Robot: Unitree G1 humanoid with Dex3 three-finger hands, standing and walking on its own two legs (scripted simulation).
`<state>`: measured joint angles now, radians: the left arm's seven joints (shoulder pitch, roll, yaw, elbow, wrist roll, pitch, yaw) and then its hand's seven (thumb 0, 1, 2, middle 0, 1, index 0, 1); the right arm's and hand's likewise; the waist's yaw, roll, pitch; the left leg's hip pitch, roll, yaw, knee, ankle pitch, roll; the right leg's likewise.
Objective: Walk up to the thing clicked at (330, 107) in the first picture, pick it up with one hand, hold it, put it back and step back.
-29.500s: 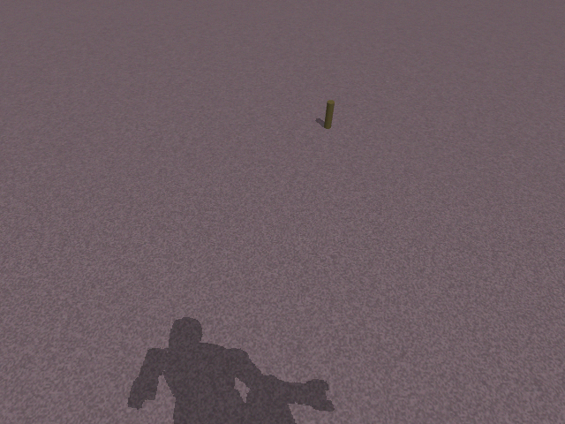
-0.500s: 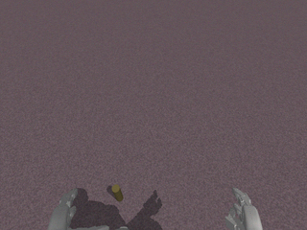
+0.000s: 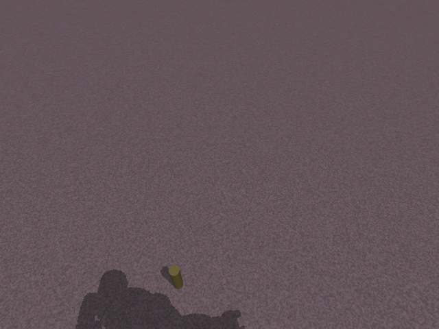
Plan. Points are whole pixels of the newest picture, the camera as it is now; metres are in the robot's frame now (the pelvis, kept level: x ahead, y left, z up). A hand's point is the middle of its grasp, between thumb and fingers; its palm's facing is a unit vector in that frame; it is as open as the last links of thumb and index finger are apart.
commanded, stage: stand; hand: left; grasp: from the side
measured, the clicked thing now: (176, 277) +0.43 +0.19 -0.68
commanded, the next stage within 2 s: step back in 1.76 s
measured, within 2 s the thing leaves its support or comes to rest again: neither
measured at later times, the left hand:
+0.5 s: hand out of the picture +0.04 +0.25 -0.15, palm faces +0.00 -0.94 -0.34, open 7.4 cm
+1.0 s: hand out of the picture +0.07 +0.24 -0.14, palm faces -0.01 -0.94 -0.34, open 7.4 cm
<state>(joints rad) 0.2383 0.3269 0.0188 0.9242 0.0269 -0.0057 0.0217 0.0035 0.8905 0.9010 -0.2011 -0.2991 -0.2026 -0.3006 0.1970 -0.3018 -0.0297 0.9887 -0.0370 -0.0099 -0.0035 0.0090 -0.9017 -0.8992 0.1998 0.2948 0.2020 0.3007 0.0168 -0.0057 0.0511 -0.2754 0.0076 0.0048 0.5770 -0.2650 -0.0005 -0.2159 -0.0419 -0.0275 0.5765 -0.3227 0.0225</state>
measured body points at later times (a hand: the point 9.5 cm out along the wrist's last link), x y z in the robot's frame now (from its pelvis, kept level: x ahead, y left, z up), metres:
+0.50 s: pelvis -0.01 +0.00 +0.01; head -0.01 +0.00 +0.46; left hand +0.04 +0.30 -0.12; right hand +0.05 -0.29 -0.12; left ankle +0.03 +0.12 -0.73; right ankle -0.01 -0.13 -0.73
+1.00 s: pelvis +0.01 -0.01 +0.02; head +0.01 -0.01 +0.47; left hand +0.07 +0.29 -0.12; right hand +0.07 -0.30 -0.12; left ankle +0.03 +0.12 -0.73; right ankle -0.01 -0.13 -0.73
